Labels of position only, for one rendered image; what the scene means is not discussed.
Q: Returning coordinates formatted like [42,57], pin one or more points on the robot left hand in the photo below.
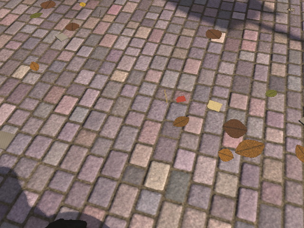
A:
[67,223]

